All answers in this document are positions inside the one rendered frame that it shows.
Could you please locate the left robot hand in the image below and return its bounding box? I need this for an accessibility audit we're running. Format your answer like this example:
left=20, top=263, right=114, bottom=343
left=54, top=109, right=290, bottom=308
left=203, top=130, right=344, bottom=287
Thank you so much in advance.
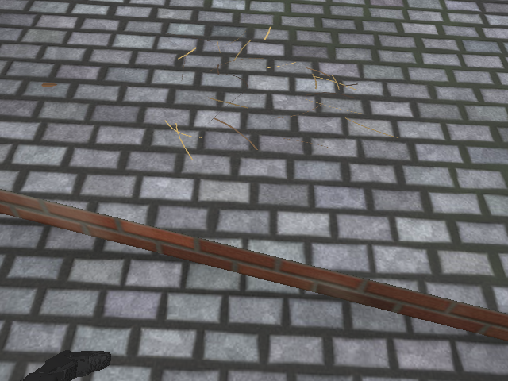
left=20, top=350, right=111, bottom=381

